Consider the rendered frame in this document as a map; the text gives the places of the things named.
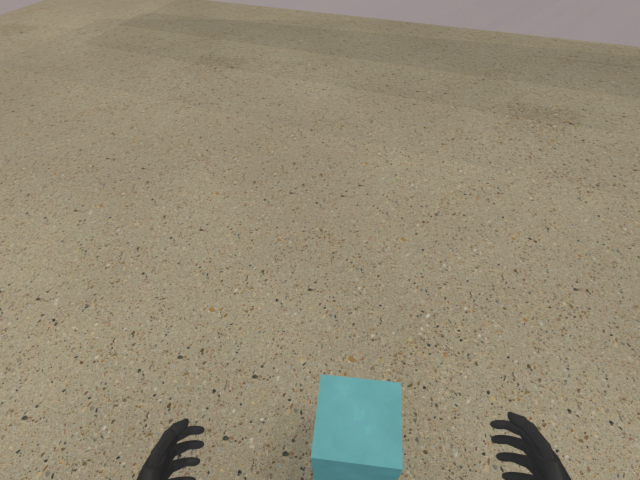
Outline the robot right hand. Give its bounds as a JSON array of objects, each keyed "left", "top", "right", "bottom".
[{"left": 490, "top": 412, "right": 571, "bottom": 480}]

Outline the robot left hand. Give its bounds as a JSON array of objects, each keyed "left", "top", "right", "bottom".
[{"left": 137, "top": 418, "right": 205, "bottom": 480}]

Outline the carton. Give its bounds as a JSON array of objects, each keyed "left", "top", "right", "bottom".
[{"left": 311, "top": 374, "right": 403, "bottom": 480}]

